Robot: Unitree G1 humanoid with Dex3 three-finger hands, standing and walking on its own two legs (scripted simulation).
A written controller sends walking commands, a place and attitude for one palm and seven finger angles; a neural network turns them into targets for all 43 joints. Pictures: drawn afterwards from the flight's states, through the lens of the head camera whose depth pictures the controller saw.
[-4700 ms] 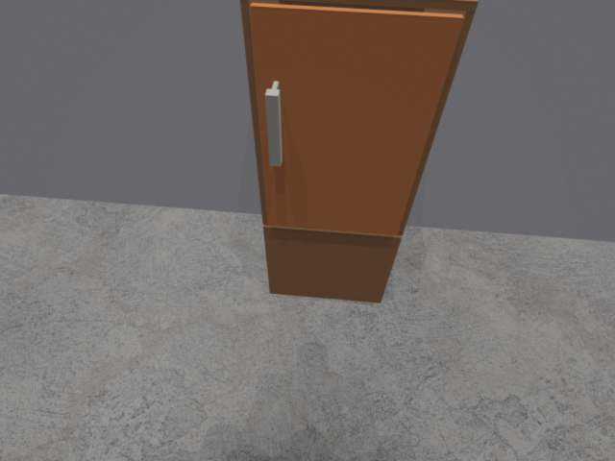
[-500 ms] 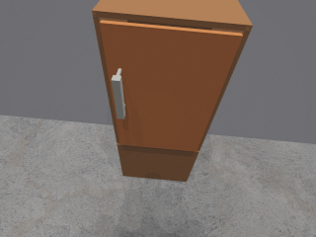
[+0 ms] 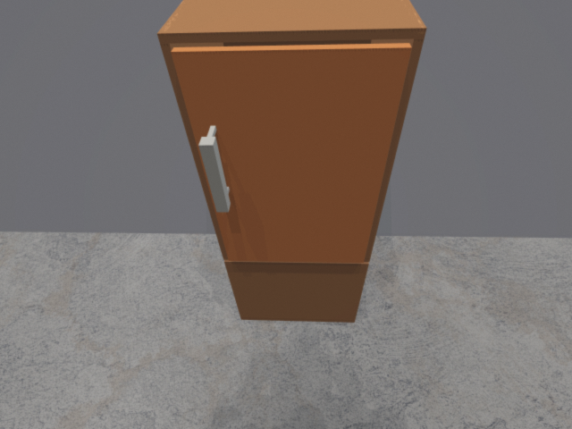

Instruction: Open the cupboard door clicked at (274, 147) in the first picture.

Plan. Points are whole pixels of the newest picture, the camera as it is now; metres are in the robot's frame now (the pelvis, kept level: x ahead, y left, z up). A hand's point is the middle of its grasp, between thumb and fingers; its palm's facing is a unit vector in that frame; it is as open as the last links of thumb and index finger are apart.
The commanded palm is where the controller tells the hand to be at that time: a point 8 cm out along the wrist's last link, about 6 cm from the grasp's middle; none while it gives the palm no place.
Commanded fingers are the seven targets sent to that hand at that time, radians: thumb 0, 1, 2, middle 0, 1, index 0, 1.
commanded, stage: come to a stop and stand still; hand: left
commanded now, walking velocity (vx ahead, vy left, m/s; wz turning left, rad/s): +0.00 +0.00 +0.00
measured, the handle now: (218, 170) +0.58 +0.18 +0.02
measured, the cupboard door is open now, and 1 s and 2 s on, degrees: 0 0 0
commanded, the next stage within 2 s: look again from close up in 0.80 s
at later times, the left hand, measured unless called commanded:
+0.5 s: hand out of the picture +0.05 +0.16 -0.17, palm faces +0.00 -0.97 -0.23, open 7.4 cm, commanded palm none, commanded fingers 0.00 0.90 0.90 -0.20 -0.30 -0.20 -0.30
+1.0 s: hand out of the picture +0.07 +0.17 -0.17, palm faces +0.01 -0.97 -0.24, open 7.4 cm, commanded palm none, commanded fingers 0.00 0.90 0.90 -0.20 -0.30 -0.20 -0.30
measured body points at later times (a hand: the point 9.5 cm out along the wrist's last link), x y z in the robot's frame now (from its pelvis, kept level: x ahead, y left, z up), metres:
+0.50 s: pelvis +0.02 -0.02 +0.00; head +0.04 -0.03 +0.45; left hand +0.05 +0.22 -0.15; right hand +0.03 -0.26 -0.16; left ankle -0.02 +0.10 -0.74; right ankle +0.03 -0.12 -0.74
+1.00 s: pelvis +0.03 -0.03 +0.00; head +0.04 -0.03 +0.45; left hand +0.07 +0.22 -0.15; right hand +0.05 -0.27 -0.15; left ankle -0.02 +0.10 -0.74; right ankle +0.03 -0.12 -0.74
